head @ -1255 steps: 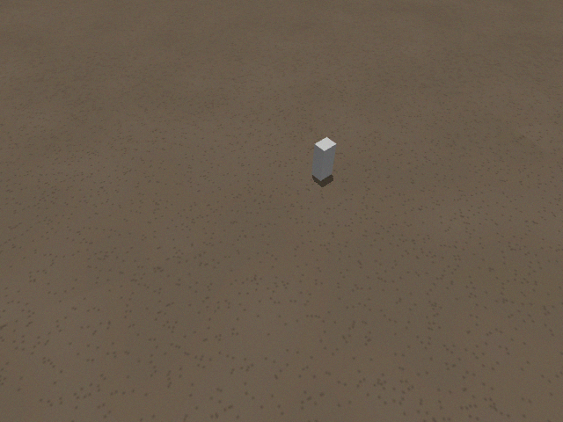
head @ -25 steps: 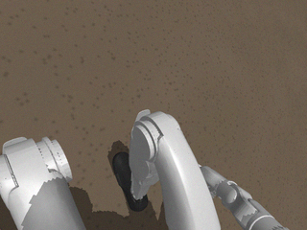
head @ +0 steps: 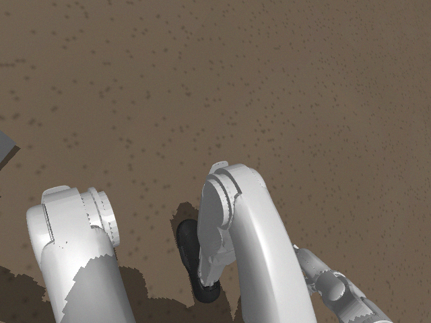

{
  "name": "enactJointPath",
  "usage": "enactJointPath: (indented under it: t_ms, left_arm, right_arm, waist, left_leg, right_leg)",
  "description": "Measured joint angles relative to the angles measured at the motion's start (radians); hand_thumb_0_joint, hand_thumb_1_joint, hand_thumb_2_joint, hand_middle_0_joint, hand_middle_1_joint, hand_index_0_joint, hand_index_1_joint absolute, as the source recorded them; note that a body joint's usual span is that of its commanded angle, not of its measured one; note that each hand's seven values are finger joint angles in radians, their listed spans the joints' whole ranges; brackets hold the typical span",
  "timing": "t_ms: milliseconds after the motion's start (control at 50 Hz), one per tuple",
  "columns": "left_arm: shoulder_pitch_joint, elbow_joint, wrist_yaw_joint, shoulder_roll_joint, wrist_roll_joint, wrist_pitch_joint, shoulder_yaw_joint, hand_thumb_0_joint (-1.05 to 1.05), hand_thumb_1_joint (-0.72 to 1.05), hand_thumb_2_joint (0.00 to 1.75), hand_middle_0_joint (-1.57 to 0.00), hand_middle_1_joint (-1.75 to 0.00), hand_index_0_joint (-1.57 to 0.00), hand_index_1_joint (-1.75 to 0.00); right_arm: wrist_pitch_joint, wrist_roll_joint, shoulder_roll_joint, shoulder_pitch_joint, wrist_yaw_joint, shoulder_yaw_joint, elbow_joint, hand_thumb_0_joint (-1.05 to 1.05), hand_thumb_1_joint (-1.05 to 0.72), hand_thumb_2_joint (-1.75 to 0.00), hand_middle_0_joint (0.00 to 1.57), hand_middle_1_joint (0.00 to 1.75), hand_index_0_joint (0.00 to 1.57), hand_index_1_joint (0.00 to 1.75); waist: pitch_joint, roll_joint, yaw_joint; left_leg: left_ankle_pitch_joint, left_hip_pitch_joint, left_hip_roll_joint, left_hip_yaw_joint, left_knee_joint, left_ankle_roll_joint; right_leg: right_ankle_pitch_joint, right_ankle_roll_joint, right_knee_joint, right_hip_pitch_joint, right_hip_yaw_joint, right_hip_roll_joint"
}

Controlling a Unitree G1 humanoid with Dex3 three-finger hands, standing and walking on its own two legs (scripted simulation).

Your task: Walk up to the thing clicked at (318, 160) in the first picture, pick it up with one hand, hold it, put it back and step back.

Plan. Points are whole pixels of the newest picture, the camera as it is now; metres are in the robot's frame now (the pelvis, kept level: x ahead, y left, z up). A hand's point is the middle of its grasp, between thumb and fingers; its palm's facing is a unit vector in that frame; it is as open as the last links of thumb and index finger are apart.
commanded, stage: rise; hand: left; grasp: from the side
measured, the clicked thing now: out of the picture +0.43 +0.34 -0.19
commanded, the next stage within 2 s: home in 0.16 s
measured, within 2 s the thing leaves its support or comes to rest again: rests again in 0.82 s
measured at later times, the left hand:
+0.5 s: hand out of the picture +0.32 +0.42 +0.03, palm faces +0.39 -0.78 -0.49, open 17.4 cm
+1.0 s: hand out of the picture +0.25 +0.29 +0.22, palm faces +0.37 -0.84 -0.40, open 17.5 cm
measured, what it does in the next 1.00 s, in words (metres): rises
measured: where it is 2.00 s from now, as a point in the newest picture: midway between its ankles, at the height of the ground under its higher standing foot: (152, 297)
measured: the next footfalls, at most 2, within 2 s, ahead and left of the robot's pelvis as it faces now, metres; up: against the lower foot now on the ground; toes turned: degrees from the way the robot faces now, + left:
none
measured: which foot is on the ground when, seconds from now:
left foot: down 0.00-1.00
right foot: down 0.00-1.00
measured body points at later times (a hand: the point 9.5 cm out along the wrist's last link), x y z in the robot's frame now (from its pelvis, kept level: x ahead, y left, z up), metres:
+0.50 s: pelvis +0.01 -0.01 +0.10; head +0.20 +0.08 +0.49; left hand +0.29 +0.46 +0.06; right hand +0.19 -0.24 -0.03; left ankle +0.08 +0.13 -0.26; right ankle +0.13 -0.12 -0.26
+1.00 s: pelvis +0.07 -0.01 +0.32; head +0.17 +0.04 +0.76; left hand +0.23 +0.34 +0.25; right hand +0.30 -0.22 +0.23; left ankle +0.08 +0.13 -0.26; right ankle +0.13 -0.12 -0.26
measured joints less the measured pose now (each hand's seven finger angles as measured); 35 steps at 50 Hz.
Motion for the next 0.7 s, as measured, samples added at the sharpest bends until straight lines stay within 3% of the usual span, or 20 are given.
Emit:
enactJointPath:
  t_ms: [80, 120, 180, 240, 300, 340, 480, 580, 700]
  left_arm:
    - [0.020, -0.035, -0.041, -0.053, -0.047, 0.081, -0.024, -0.01, -0.47, 0.15, -0.06, -0.13, -0.08, -0.11]
    - [0.023, -0.051, -0.050, -0.081, -0.050, 0.102, -0.049, -0.01, -0.46, 0.14, -0.05, -0.13, -0.07, -0.11]
    - [0.013, -0.091, -0.029, -0.106, 0.053, 0.195, -0.079, -0.01, -0.45, 0.13, -0.04, -0.12, -0.07, -0.10]
    - [0.023, -0.134, -0.003, -0.127, 0.111, 0.288, -0.109, -0.01, -0.46, 0.11, -0.05, -0.11, -0.06, -0.10]
    - [0.067, -0.217, 0.019, -0.153, 0.166, 0.383, -0.108, -0.01, -0.48, 0.10, -0.06, -0.11, -0.07, -0.10]
    - [0.105, -0.282, 0.036, -0.161, 0.183, 0.438, -0.112, -0.01, -0.49, 0.09, -0.06, -0.10, -0.07, -0.10]
    - [0.250, -0.413, 0.099, -0.197, 0.176, 0.615, -0.177, -0.01, -0.52, 0.07, -0.06, -0.07, -0.06, -0.07]
    - [0.395, -0.605, 0.138, -0.315, 0.164, 0.739, -0.279, -0.01, -0.54, 0.06, -0.05, -0.05, -0.05, -0.06]
    - [0.520, -0.744, 0.187, -0.437, 0.163, 0.833, -0.368, -0.01, -0.55, 0.05, -0.05, -0.05, -0.05, -0.06]
  right_arm:
    - [-0.004, 0.042, 0.003, 0.037, -0.007, -0.040, 0.003, 0.00, -0.88, -0.89, 0.21, 0.30, 0.21, 0.30]
    - [-0.007, 0.057, 0.010, 0.045, -0.007, -0.061, 0.006, 0.00, -0.88, -0.89, 0.21, 0.30, 0.21, 0.30]
    - [-0.002, 0.102, 0.044, 0.052, -0.013, -0.125, 0.017, 0.00, -0.87, -0.89, 0.21, 0.30, 0.21, 0.30]
    - [0.019, 0.138, 0.068, 0.055, -0.017, -0.173, 0.013, 0.00, -0.88, -0.89, 0.21, 0.30, 0.21, 0.30]
    - [0.037, 0.167, 0.078, 0.066, -0.025, -0.215, 0.002, 0.00, -0.90, -0.90, 0.21, 0.30, 0.21, 0.30]
    - [0.052, 0.187, 0.080, 0.078, -0.032, -0.242, -0.001, 0.00, -0.91, -0.90, 0.21, 0.30, 0.21, 0.30]
    - [0.083, 0.250, 0.086, 0.123, -0.061, -0.326, -0.004, 0.00, -0.91, -0.90, 0.20, 0.30, 0.20, 0.30]
    - [0.076, 0.282, 0.095, 0.139, -0.084, -0.359, -0.025, 0.00, -0.91, -0.90, 0.20, 0.30, 0.20, 0.30]
    - [0.039, 0.301, 0.114, 0.130, -0.135, -0.370, -0.053, 0.01, -0.90, -0.90, 0.21, 0.30, 0.20, 0.30]
  waist:
    - [-0.055, 0.035, 0.031]
    - [-0.079, 0.042, 0.042]
    - [-0.114, 0.043, 0.054]
    - [-0.154, 0.058, 0.054]
    - [-0.193, 0.088, 0.059]
    - [-0.219, 0.112, 0.066]
    - [-0.301, 0.180, 0.120]
    - [-0.315, 0.188, 0.161]
    - [-0.321, 0.176, 0.164]
  left_leg:
    - [0.000, -0.004, 0.002, 0.031, -0.033, 0.010]
    - [0.002, -0.003, 0.001, 0.045, -0.048, 0.011]
    - [0.009, 0.000, 0.001, 0.067, -0.080, 0.009]
    - [0.017, 0.007, -0.001, 0.087, -0.123, 0.008]
    - [0.022, 0.020, 0.001, 0.109, -0.171, 0.008]
    - [0.023, 0.033, 0.003, 0.126, -0.205, 0.009]
    - [0.030, 0.103, 0.015, 0.193, -0.354, 0.013]
    - [0.039, 0.219, 0.021, 0.226, -0.497, 0.005]
    - [0.054, 0.421, 0.023, 0.242, -0.693, -0.009]
  right_leg:
    - [-0.013, 0.000, -0.017, -0.003, 0.021, -0.010]
    - [-0.018, -0.004, -0.023, -0.004, 0.030, -0.015]
    - [-0.020, -0.010, -0.038, -0.007, 0.044, -0.024]
    - [-0.021, -0.018, -0.065, -0.006, 0.058, -0.033]
    - [-0.022, -0.029, -0.099, 0.000, 0.071, -0.040]
    - [-0.025, -0.030, -0.122, 0.006, 0.084, -0.044]
    - [-0.024, -0.026, -0.229, 0.041, 0.136, -0.051]
    - [-0.018, -0.034, -0.347, 0.135, 0.159, -0.054]
    - [-0.009, -0.051, -0.526, 0.324, 0.163, -0.059]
